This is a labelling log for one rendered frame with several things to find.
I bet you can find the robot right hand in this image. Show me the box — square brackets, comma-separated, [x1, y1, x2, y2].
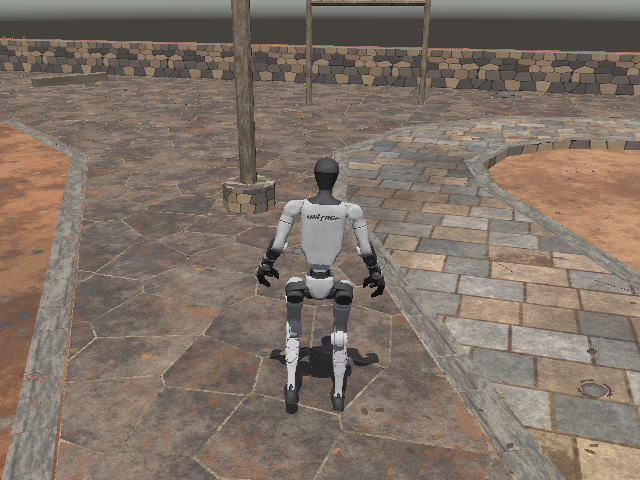
[363, 274, 385, 298]

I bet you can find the robot left hand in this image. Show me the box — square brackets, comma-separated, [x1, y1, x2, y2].
[256, 265, 279, 287]

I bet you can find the left robot upper arm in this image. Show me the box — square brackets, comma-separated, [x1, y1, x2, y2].
[271, 200, 304, 253]

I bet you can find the robot left forearm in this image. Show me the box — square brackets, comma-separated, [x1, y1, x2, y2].
[260, 237, 281, 271]

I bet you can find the right robot upper arm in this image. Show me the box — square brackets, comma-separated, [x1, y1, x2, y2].
[345, 202, 373, 257]

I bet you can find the robot right forearm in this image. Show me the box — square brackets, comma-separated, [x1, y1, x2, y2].
[362, 242, 382, 280]

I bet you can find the robot right shin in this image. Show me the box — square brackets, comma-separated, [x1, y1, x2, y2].
[332, 331, 348, 398]

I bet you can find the humanoid robot torso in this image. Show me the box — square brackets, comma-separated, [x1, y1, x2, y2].
[300, 195, 347, 300]

